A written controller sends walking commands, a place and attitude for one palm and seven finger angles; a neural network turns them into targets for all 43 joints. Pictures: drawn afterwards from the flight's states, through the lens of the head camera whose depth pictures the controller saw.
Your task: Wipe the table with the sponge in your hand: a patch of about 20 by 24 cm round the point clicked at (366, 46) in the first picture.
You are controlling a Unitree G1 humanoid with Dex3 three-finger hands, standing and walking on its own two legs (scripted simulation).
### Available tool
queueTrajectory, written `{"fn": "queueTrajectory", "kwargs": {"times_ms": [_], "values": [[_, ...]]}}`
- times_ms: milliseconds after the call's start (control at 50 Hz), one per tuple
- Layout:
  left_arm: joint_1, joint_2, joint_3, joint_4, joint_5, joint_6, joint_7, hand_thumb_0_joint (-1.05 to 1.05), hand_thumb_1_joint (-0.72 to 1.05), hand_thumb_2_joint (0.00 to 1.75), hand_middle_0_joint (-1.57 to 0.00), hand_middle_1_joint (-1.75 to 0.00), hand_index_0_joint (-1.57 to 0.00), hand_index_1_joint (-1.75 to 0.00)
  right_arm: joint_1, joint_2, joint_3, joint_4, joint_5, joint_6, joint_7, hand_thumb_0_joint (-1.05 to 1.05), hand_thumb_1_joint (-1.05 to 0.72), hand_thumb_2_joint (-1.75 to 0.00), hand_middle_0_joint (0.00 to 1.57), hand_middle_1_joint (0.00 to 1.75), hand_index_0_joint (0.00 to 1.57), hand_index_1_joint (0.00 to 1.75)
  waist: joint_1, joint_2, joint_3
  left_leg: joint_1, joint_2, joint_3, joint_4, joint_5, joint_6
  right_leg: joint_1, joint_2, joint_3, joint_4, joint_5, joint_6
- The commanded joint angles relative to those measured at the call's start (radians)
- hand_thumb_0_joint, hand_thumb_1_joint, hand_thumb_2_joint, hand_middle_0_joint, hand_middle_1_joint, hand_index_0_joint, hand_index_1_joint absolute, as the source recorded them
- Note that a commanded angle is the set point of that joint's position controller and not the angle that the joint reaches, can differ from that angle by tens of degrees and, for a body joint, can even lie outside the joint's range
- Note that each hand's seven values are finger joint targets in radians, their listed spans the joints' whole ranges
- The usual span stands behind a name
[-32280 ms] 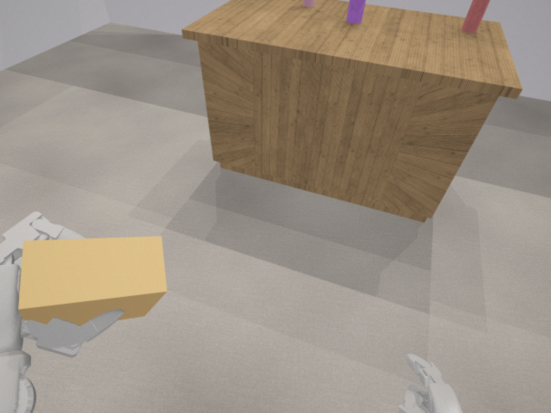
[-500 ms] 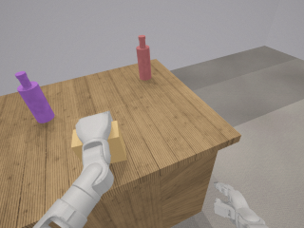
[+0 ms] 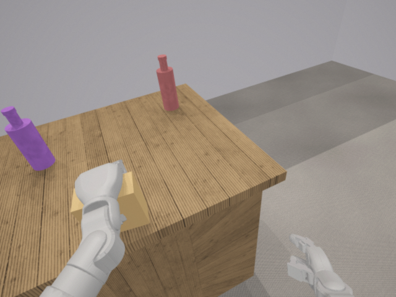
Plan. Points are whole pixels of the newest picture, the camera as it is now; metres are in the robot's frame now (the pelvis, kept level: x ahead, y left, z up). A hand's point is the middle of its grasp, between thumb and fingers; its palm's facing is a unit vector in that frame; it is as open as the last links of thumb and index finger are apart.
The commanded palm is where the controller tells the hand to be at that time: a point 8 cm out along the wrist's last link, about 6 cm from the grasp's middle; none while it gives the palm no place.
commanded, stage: slide back across to the middle lane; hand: left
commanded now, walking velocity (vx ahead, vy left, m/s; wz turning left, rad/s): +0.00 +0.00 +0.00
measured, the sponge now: (116, 211) +0.29 +0.23 +0.05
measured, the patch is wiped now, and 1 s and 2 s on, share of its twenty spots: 1.00 1.00 1.00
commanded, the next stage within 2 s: wipe forward along the middle lane in 0.62 s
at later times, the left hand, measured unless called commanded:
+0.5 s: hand (96, 204) +0.26 +0.24 +0.10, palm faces +0.08 -0.13 -0.99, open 9.9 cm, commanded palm +0.21 +0.27 +0.15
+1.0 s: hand (73, 211) +0.25 +0.29 +0.10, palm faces +0.02 -0.06 -1.00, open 9.9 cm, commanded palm +0.23 +0.29 +0.13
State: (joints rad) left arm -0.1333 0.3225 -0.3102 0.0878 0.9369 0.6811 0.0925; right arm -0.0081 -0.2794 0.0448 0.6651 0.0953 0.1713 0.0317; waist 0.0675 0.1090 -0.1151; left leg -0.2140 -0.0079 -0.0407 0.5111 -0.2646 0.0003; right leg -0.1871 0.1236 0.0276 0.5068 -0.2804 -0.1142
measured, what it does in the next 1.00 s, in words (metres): stands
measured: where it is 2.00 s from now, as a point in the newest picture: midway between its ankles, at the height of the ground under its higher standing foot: outside the picture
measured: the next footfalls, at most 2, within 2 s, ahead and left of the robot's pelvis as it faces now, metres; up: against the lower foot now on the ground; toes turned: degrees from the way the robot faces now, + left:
none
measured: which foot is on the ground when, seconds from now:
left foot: down 0.00-1.00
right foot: down 0.00-1.00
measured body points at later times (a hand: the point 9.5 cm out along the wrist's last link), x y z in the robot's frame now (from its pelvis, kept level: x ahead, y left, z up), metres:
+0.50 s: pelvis +0.01 -0.02 +0.00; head -0.03 -0.07 +0.45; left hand +0.25 +0.25 +0.16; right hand +0.25 -0.24 -0.07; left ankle +0.01 +0.14 -0.73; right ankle -0.01 -0.05 -0.73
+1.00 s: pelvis +0.00 -0.01 +0.00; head -0.02 -0.07 +0.44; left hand +0.24 +0.29 +0.15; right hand +0.23 -0.23 -0.10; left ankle +0.01 +0.15 -0.73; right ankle -0.01 -0.05 -0.73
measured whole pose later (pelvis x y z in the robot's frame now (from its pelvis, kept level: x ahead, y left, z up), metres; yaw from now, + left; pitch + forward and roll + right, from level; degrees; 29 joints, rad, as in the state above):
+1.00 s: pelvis +0.00 -0.01 +0.00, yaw -1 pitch +0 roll +1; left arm 0.02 0.48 -0.04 0.03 0.89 0.42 0.00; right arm 0.03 -0.29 0.03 0.71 0.06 0.05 -0.08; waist 0.12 0.12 -0.08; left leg -0.27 -0.02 -0.13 0.54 -0.27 0.04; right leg -0.24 0.15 0.04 0.51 -0.27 -0.13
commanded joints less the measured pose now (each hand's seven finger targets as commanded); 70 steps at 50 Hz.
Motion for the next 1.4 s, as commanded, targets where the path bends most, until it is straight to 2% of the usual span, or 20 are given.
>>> {"fn": "queueTrajectory", "kwargs": {"times_ms": [0,180,200,220,300,320,500,600,640,800,900,960,1000,1060,1100,1120,1200,1260,1300,1380], "values": [[-0.103,0.157,0.14,-0.106,-0.035,0.004,-0.037,0.0,0.1,1.3,-1.2,-1.6,-1.2,-1.6,-0.292,-0.073,-0.03,-0.18,-0.004,-0.075,-0.022,0.0,-0.9,-0.9,0.2,0.3,0.2,0.3,0.033,-0.172,-0.056,-0.009,-0.051,0.024,-0.02,0.144,0.047,0.061,-0.09,0.164,-0.137,0.235,0.066],[0.088,0.201,0.217,-0.267,-0.054,-0.052,-0.045,0.0,0.1,1.3,-1.2,-1.6,-1.2,-1.6,-0.29,-0.064,-0.027,-0.192,-0.012,-0.099,-0.028,0.0,-0.9,-0.9,0.2,0.3,0.2,0.3,0.05,-0.168,-0.098,0.003,-0.055,0.02,-0.006,0.233,0.047,0.136,-0.103,0.167,-0.085,0.496,0.076],[0.083,0.257,0.263,-0.278,-0.05,-0.058,-0.046,0.0,0.1,1.3,-1.2,-1.6,-1.2,-1.6,-0.289,-0.074,-0.027,-0.183,-0.018,-0.098,-0.031,0.0,-0.9,-0.9,0.2,0.3,0.2,0.3,0.054,-0.153,-0.087,0.013,-0.054,0.013,-0.008,0.227,0.048,0.12,-0.097,0.187,-0.095,0.464,0.068],[0.066,0.214,0.224,-0.285,-0.053,-0.061,-0.049,0.0,0.1,1.3,-1.2,-1.6,-1.2,-1.6,-0.289,-0.066,-0.025,-0.19,-0.017,-0.098,-0.036,0.0,-0.9,-0.9,0.2,0.3,0.2,0.3,0.041,-0.157,-0.065,0.003,-0.055,0.019,-0.01,0.211,0.051,0.109,-0.102,0.178,-0.103,0.43,0.074],[0.052,0.322,0.314,-0.273,-0.041,-0.077,-0.051,0.0,0.1,1.3,-1.2,-1.6,-1.2,-1.6,-0.283,-0.08,-0.028,-0.17,-0.027,-0.105,-0.059,0.0,-0.9,-0.9,0.2,0.3,0.2,0.3,0.045,-0.158,-0.032,0.012,-0.058,0.003,-0.004,0.172,0.053,0.065,-0.099,0.232,-0.146,0.307,0.068],[0.04,0.295,0.29,-0.258,-0.038,-0.081,-0.052,0.0,0.1,1.3,-1.2,-1.6,-1.2,-1.6,-0.28,-0.073,-0.024,-0.173,-0.025,-0.106,-0.064,0.0,-0.9,-0.9,0.2,0.3,0.2,0.3,0.037,-0.146,-0.027,0.0,-0.057,0.008,-0.005,0.164,0.052,0.064,-0.104,0.214,-0.143,0.281,0.071],[0.204,0.412,0.434,-0.268,-0.051,-0.142,-0.056,0.0,0.1,1.3,-1.2,-1.6,-1.2,-1.6,-0.263,-0.08,-0.023,-0.163,-0.033,-0.129,-0.07,0.0,-0.9,-0.9,0.2,0.3,0.2,0.3,0.073,-0.135,-0.106,-0.026,-0.07,-0.011,0.022,0.175,0.046,0.146,-0.123,0.257,-0.088,0.483,0.084],[0.291,0.42,0.466,-0.315,-0.074,-0.162,-0.068,0.0,0.1,1.3,-1.2,-1.6,-1.2,-1.6,-0.267,-0.078,-0.03,-0.173,-0.033,-0.138,-0.064,0.0,-0.9,-0.9,0.2,0.3,0.2,0.3,0.076,-0.121,-0.043,-0.03,-0.069,-0.016,0.027,0.161,0.056,0.092,-0.114,0.24,-0.117,0.37,0.078],[0.317,0.356,0.419,-0.317,-0.086,-0.174,-0.072,0.0,0.1,1.3,-1.2,-1.6,-1.2,-1.6,-0.253,-0.073,-0.03,-0.179,-0.034,-0.147,-0.068,0.0,-0.9,-0.9,0.2,0.3,0.2,0.3,0.065,-0.137,-0.014,-0.023,-0.068,-0.008,0.039,0.153,0.062,0.058,-0.118,0.214,-0.128,0.349,0.085],[0.09,0.405,0.412,-0.194,-0.039,-0.231,-0.072,0.0,0.1,1.3,-1.2,-1.6,-1.2,-1.6,-0.209,-0.093,-0.043,-0.142,-0.039,-0.176,-0.108,0.0,-0.9,-0.9,0.2,0.3,0.2,0.3,0.028,-0.149,0.03,-0.018,-0.067,-0.027,0.031,0.093,0.068,-0.048,-0.104,0.245,-0.176,0.153,0.066],[0.047,0.389,0.404,-0.1,-0.016,-0.247,-0.059,0.0,0.1,1.3,-1.2,-1.6,-1.2,-1.6,-0.182,-0.099,-0.047,-0.125,-0.039,-0.179,-0.116,0.0,-0.9,-0.9,0.2,0.3,0.2,0.3,0.039,-0.158,-0.06,-0.027,-0.073,-0.023,0.029,0.146,0.065,0.006,-0.101,0.21,-0.13,0.278,0.066],[-0.037,0.323,0.338,-0.04,-0.019,-0.242,-0.054,0.0,0.1,1.3,-1.2,-1.6,-1.2,-1.6,-0.159,-0.099,-0.046,-0.126,-0.032,-0.18,-0.12,0.0,-0.9,-0.9,0.2,0.3,0.2,0.3,0.016,-0.201,-0.069,-0.056,-0.07,-0.014,0.026,0.121,0.064,0.004,-0.105,0.161,-0.122,0.261,0.079],[-0.063,0.38,0.371,-0.007,-0.007,-0.236,-0.05,0.0,0.1,1.3,-1.2,-1.6,-1.2,-1.6,-0.162,-0.106,-0.047,-0.115,-0.031,-0.182,-0.123,0.0,-0.9,-0.9,0.2,0.3,0.2,0.3,0.02,-0.163,-0.071,-0.054,-0.071,-0.02,0.026,0.112,0.064,-0.003,-0.103,0.192,-0.128,0.237,0.071],[-0.13,0.34,0.32,0.079,0.001,-0.232,-0.061,0.0,0.1,1.3,-1.2,-1.6,-1.2,-1.6,-0.137,-0.104,-0.042,-0.112,-0.03,-0.177,-0.129,0.0,-0.9,-0.9,0.2,0.3,0.2,0.3,0.001,-0.213,-0.045,-0.086,-0.07,-0.014,0.027,0.093,0.063,-0.007,-0.108,0.161,-0.129,0.225,0.083],[-0.2,0.403,0.347,0.13,0.015,-0.236,-0.069,0.0,0.1,1.3,-1.2,-1.6,-1.2,-1.6,-0.13,-0.114,-0.042,-0.1,-0.028,-0.173,-0.133,0.0,-0.9,-0.9,0.2,0.3,0.2,0.3,-0.005,-0.208,-0.025,-0.091,-0.068,-0.022,0.025,0.066,0.062,-0.032,-0.104,0.194,-0.146,0.164,0.075],[-0.227,0.356,0.307,0.146,0.015,-0.242,-0.073,0.0,0.1,1.3,-1.2,-1.6,-1.2,-1.6,-0.122,-0.107,-0.04,-0.109,-0.029,-0.171,-0.135,0.0,-0.9,-0.9,0.2,0.3,0.2,0.3,-0.01,-0.216,-0.034,-0.105,-0.069,-0.014,0.025,0.064,0.064,-0.02,-0.11,0.164,-0.137,0.165,0.081],[-0.272,0.417,0.339,0.244,0.03,-0.271,-0.084,0.0,0.1,1.3,-1.2,-1.6,-1.2,-1.6,-0.101,-0.117,-0.04,-0.099,-0.027,-0.165,-0.138,0.0,-0.9,-0.9,0.2,0.3,0.2,0.3,-0.008,-0.171,-0.004,-0.119,-0.066,-0.025,0.019,0.024,0.058,-0.063,-0.106,0.189,-0.158,0.063,0.069],[-0.285,0.376,0.308,0.289,0.028,-0.301,-0.086,0.0,0.1,1.3,-1.2,-1.6,-1.2,-1.6,-0.077,-0.114,-0.042,-0.109,-0.026,-0.161,-0.136,0.0,-0.9,-0.9,0.2,0.3,0.2,0.3,-0.008,-0.18,-0.015,-0.149,-0.068,-0.022,0.027,0.01,0.057,-0.056,-0.111,0.17,-0.154,0.026,0.071],[-0.309,0.45,0.37,0.308,0.031,-0.32,-0.08,0.0,0.1,1.3,-1.2,-1.6,-1.2,-1.6,-0.072,-0.118,-0.045,-0.112,-0.029,-0.158,-0.135,0.0,-0.9,-0.9,0.2,0.3,0.2,0.3,0.004,-0.151,-0.03,-0.159,-0.067,-0.031,0.027,0.001,0.056,-0.054,-0.111,0.197,-0.158,-0.007,0.064],[-0.396,0.471,0.368,0.411,0.033,-0.358,-0.067,0.0,0.1,1.3,-1.2,-1.6,-1.2,-1.6,-0.03,-0.126,-0.055,-0.102,-0.028,-0.154,-0.141,0.0,-0.9,-0.9,0.2,0.3,0.2,0.3,-0.015,-0.2,0.007,-0.213,-0.067,-0.029,0.049,-0.039,0.055,-0.086,-0.12,0.215,-0.181,-0.131,0.069]]}}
